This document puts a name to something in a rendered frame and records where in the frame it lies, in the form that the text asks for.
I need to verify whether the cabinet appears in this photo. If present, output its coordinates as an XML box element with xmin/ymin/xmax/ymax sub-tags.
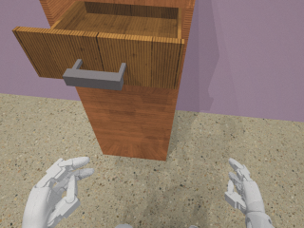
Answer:
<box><xmin>39</xmin><ymin>0</ymin><xmax>196</xmax><ymax>162</ymax></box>

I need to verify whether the robot right hand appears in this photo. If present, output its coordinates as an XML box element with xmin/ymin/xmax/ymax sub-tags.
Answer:
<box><xmin>224</xmin><ymin>158</ymin><xmax>265</xmax><ymax>216</ymax></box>

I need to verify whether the handle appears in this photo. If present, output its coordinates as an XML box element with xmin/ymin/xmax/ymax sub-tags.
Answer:
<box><xmin>62</xmin><ymin>59</ymin><xmax>126</xmax><ymax>91</ymax></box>

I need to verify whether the robot left hand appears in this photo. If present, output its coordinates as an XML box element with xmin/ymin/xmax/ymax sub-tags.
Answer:
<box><xmin>22</xmin><ymin>157</ymin><xmax>95</xmax><ymax>228</ymax></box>

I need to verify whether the robot right forearm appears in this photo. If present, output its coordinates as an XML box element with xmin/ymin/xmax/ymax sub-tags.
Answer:
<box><xmin>245</xmin><ymin>211</ymin><xmax>275</xmax><ymax>228</ymax></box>

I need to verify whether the drawer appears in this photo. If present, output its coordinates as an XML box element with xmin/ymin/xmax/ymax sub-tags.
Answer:
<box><xmin>12</xmin><ymin>1</ymin><xmax>184</xmax><ymax>89</ymax></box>

